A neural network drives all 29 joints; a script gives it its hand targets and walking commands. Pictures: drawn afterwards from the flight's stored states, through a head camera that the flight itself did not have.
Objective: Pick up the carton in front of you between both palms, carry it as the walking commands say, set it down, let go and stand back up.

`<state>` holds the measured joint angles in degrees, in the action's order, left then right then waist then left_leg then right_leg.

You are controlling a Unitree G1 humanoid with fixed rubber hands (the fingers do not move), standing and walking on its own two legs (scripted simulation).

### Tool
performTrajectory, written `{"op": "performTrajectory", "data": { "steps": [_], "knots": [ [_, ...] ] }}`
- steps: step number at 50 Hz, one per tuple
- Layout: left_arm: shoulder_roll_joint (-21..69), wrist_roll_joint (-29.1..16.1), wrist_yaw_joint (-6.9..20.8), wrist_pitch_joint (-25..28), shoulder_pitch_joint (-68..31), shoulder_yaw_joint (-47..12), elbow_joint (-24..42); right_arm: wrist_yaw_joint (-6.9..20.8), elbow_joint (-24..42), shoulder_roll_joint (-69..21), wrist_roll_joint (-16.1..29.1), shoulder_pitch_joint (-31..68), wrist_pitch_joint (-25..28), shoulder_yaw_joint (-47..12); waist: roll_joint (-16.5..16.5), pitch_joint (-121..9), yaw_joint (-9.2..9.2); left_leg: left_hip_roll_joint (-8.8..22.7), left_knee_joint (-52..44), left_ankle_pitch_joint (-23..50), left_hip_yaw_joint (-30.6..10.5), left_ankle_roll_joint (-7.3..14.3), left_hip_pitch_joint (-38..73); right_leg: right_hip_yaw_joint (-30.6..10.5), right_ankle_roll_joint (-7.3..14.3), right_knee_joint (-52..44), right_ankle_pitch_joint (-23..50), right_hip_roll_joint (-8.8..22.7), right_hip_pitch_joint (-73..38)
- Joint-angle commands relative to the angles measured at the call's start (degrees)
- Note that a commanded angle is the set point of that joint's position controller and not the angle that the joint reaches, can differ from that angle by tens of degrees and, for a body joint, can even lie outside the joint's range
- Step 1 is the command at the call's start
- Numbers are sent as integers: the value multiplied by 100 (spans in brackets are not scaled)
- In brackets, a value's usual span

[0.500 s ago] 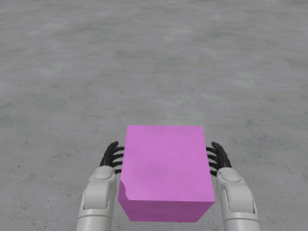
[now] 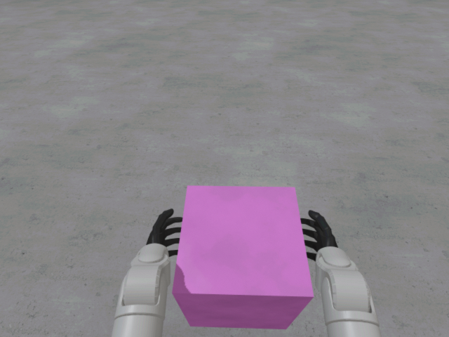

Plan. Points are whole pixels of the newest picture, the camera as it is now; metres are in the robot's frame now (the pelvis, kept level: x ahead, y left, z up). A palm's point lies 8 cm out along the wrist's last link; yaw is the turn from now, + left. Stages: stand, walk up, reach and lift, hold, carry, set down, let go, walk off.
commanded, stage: carry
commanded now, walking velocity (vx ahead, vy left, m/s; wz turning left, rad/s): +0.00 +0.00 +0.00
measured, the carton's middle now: (239, 261) +0.31 +0.00 -0.05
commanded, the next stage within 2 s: hold in 1.60 s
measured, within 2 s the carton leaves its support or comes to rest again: neither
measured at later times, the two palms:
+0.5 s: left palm (152, 271) +0.24 +0.15 +0.04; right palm (333, 275) +0.24 -0.15 +0.04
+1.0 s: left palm (155, 282) +0.22 +0.14 +0.04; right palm (341, 286) +0.23 -0.16 +0.04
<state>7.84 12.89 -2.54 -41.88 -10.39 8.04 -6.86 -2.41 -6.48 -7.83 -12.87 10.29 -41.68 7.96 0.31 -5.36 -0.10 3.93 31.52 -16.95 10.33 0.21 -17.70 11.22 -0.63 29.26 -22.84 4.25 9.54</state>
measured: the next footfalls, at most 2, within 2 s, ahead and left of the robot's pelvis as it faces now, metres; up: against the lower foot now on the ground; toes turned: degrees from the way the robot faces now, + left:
none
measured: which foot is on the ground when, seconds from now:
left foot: down 0.00-1.00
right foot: down 0.00-1.00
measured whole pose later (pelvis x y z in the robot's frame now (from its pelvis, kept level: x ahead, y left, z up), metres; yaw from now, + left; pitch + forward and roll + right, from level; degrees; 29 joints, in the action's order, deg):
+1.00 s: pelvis -0.06 -0.01 +0.00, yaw +0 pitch +1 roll +0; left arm 8.1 14.1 -2.2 -42.6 -12.1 9.2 -10.0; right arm -2.1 -9.8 -8.1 -14.0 12.1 -42.4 9.4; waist 0.0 -5.3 -0.1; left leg 5.2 28.7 -10.0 10.0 0.2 -19.6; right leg 11.8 1.3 29.8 -18.1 3.2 12.9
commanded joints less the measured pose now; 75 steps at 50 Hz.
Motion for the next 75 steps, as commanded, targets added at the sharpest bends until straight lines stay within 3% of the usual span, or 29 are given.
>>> {"op": "performTrajectory", "data": {
  "steps": [1,9,23,75],
  "knots": [
    [5045,-1459,1371,240,-2384,-3214,457,1329,352,-5088,1406,2257,202,-3182,60,-1683,-6,563,28,3070,-420,91,949,-362,3,-53,3637,628,-464],
    [5122,-1444,1394,238,-2628,-3138,295,1361,183,-5155,1408,2518,202,-3103,-45,-1343,-9,614,-281,2468,-524,108,822,-414,53,-331,2320,577,-179],
    [5290,-1411,1479,205,-2778,-3005,54,1439,-44,-5317,1363,2661,165,-2958,-35,-1231,-4,610,-539,1764,-581,82,711,-516,119,-567,1494,585,116],
    [5309,-1423,1492,198,-2743,-3029,109,1451,19,-5348,1392,2654,154,-3012,-22,-1335,1,619,-490,1587,-535,-46,599,-583,222,-516,1662,570,280]
  ]
}}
